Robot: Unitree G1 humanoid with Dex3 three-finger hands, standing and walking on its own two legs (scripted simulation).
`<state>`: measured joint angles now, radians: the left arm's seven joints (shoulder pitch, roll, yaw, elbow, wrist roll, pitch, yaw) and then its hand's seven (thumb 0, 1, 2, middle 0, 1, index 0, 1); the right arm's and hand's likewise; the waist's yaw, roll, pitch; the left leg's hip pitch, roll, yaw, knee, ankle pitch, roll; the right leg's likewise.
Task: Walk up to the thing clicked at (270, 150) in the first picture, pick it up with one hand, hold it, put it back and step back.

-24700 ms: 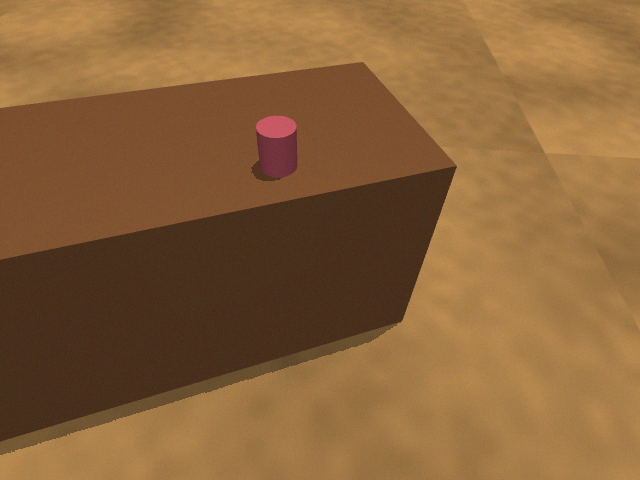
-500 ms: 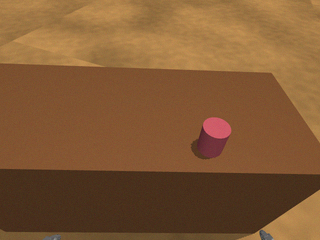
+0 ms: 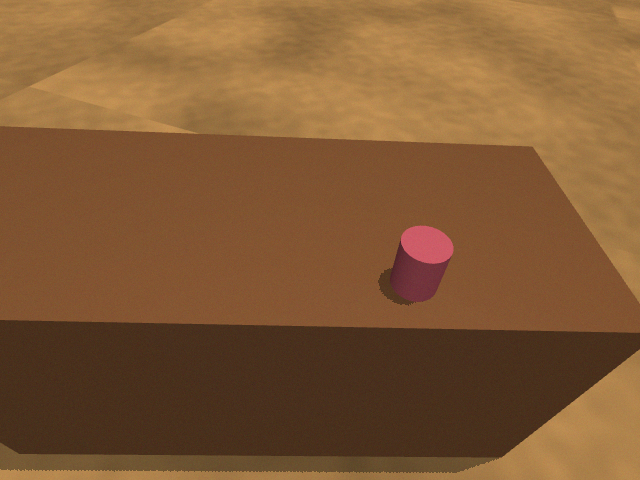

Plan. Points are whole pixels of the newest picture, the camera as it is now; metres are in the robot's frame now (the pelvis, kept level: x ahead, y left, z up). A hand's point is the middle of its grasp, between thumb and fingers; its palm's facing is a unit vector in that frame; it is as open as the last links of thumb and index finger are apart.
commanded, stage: home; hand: right
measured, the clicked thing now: (419, 264) +0.47 -0.17 -0.03
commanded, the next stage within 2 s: stand in 1.22 s
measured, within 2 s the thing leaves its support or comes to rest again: neither
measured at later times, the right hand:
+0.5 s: hand out of the picture +0.08 -0.25 -0.15, palm faces -0.04 +0.93 -0.36, open 17.3 cm
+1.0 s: hand out of the picture +0.11 -0.25 -0.15, palm faces -0.02 +0.93 -0.36, open 17.3 cm
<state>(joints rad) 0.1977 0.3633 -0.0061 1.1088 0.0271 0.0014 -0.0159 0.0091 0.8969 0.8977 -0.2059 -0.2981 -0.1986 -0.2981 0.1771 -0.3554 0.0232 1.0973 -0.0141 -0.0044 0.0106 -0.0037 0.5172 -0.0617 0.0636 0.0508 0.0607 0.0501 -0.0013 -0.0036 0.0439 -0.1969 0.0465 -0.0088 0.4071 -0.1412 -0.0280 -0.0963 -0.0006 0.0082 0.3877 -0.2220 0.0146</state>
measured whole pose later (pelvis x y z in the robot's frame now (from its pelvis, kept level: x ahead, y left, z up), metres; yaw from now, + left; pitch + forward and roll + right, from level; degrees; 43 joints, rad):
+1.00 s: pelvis +0.03 +0.01 +0.00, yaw +0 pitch -3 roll +0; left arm 0.13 0.36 0.01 1.13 0.02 0.00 0.00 0.01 0.90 0.90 -0.21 -0.30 -0.20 -0.30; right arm 0.10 -0.35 0.01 1.13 -0.01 -0.01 0.00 0.00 0.50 -0.07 0.06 0.05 0.06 0.05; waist 0.00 -0.01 0.06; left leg -0.16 0.03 0.00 0.37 -0.16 -0.02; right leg -0.04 -0.02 0.01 0.32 -0.23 0.03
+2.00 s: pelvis +0.03 +0.02 +0.00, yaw +0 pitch -2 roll +0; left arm 0.15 0.36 0.01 1.11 0.02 0.00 0.00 0.01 0.90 0.90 -0.21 -0.30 -0.20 -0.30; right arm 0.12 -0.35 0.00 1.13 0.00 0.00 0.01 0.01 -0.88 -0.89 0.21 0.30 0.20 0.29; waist 0.00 -0.02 0.06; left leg -0.16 0.01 0.00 0.36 -0.16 -0.01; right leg -0.04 -0.04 0.01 0.31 -0.22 0.04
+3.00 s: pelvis +0.04 +0.01 +0.00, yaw +1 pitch -2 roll +0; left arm 0.14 0.35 0.01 1.10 0.02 0.00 0.00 0.01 0.90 0.90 -0.21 -0.30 -0.20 -0.30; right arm 0.10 -0.35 0.00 1.13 0.00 0.00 0.01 0.01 -0.91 -0.90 0.21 0.30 0.20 0.30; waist 0.00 -0.01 0.06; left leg -0.15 0.01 -0.01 0.36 -0.16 -0.01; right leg -0.03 -0.03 0.00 0.30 -0.23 0.04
